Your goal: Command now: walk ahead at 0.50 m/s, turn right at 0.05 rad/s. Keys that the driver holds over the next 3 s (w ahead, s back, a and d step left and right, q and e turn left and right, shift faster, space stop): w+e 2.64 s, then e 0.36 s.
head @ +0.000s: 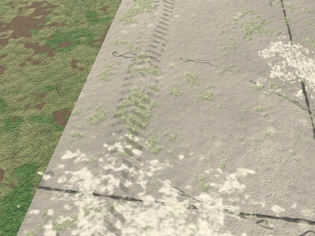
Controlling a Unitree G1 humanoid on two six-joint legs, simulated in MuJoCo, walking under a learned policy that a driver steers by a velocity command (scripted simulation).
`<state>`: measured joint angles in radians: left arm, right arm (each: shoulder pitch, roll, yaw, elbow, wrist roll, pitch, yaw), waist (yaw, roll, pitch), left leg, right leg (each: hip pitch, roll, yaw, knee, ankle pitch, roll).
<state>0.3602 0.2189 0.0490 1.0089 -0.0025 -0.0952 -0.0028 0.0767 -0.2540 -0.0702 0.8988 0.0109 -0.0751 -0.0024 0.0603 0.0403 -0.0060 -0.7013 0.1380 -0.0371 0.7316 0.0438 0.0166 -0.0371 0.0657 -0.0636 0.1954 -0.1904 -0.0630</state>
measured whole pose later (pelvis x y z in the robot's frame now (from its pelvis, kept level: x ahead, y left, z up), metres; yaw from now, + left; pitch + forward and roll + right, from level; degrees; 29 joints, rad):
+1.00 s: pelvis +0.52 -0.08 +0.00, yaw -30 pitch +2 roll +1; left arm 0.32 0.24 0.08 0.81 -0.01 -0.06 -0.01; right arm 0.06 -0.29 -0.08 0.80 -0.01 -0.10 -0.01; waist 0.04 0.03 0.04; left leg -0.65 0.12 -0.07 0.95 -0.18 -0.04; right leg -0.20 0.11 0.05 0.35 -0.17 -0.11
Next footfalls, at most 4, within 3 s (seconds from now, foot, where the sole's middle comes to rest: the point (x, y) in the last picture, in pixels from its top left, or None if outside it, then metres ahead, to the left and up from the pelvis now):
0.18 left None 0.30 0.16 -0.78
0.74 right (213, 234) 0.52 -0.15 -0.78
1.24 left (205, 161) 0.88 -0.13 -0.78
1.78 right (285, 167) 0.86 -0.52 -0.78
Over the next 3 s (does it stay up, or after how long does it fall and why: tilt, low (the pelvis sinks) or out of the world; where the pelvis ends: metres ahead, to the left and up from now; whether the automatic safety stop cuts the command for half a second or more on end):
stays up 1.01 -0.90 -0.01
